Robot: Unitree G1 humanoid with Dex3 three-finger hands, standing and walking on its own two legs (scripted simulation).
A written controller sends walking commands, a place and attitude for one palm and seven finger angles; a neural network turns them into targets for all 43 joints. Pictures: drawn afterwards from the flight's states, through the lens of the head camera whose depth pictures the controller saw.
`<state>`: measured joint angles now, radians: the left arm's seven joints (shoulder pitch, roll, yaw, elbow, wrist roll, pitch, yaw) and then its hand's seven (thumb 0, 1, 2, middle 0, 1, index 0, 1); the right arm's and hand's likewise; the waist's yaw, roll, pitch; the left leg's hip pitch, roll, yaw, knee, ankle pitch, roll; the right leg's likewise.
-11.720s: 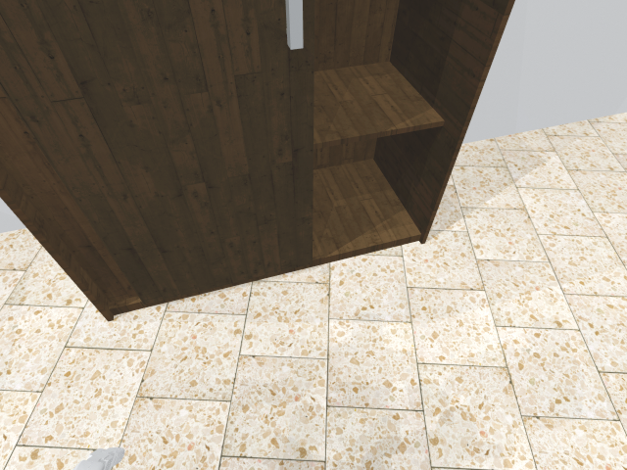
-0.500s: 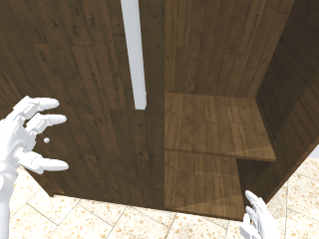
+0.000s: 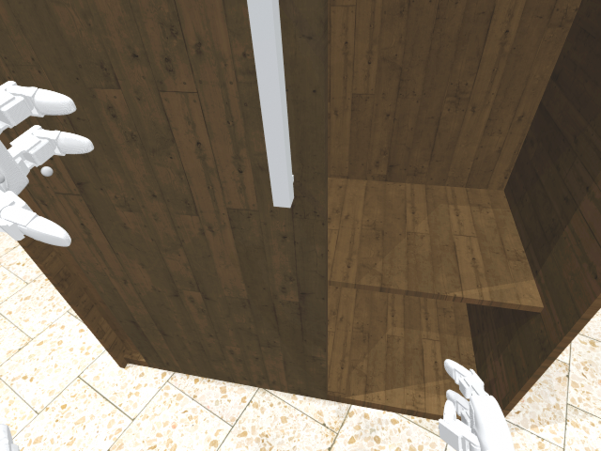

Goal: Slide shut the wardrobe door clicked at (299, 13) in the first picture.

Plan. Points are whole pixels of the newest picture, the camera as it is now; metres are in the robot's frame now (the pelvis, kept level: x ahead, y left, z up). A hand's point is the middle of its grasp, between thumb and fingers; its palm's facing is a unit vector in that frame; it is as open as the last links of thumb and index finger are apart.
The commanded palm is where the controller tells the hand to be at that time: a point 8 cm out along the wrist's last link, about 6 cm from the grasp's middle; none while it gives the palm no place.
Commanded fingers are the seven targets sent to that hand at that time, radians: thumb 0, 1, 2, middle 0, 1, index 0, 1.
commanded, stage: raise the hand with hooked fingers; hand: left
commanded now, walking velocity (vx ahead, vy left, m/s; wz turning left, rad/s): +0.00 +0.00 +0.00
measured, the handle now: (279, 108) +0.46 +0.08 +0.27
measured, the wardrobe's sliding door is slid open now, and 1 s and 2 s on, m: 0.48 0.48 0.48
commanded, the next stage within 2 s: move the hooked fingers beside the handle in 0.40 s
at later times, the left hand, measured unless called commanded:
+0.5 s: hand (85, 181) +0.28 +0.25 +0.27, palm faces +0.02 -0.98 -0.18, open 14.0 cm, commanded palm +0.25 +0.30 +0.27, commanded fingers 0.00 -0.50 0.30 -0.30 -1.20 -0.30 -1.20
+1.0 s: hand (130, 162) +0.33 +0.23 +0.27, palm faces -0.01 -0.99 -0.13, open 14.0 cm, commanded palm +0.30 +0.27 +0.27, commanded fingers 0.00 -0.50 0.30 -0.30 -1.20 -0.30 -1.20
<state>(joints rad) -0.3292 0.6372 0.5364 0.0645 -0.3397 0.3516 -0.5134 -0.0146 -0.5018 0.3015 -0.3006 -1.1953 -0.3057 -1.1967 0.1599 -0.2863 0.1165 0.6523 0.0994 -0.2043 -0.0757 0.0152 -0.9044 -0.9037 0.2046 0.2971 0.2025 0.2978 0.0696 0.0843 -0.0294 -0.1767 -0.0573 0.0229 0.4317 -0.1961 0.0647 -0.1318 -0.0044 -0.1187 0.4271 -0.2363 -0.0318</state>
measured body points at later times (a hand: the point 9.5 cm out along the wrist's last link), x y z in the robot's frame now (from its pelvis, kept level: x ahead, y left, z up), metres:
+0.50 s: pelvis +0.01 -0.02 +0.00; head -0.03 -0.06 +0.45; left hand +0.28 +0.31 +0.28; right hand +0.22 -0.24 -0.07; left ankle +0.03 +0.07 -0.74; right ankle +0.00 -0.10 -0.74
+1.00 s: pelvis +0.01 -0.02 +0.00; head -0.01 -0.06 +0.45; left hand +0.32 +0.28 +0.27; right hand +0.21 -0.26 -0.08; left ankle +0.03 +0.07 -0.74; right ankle +0.00 -0.10 -0.74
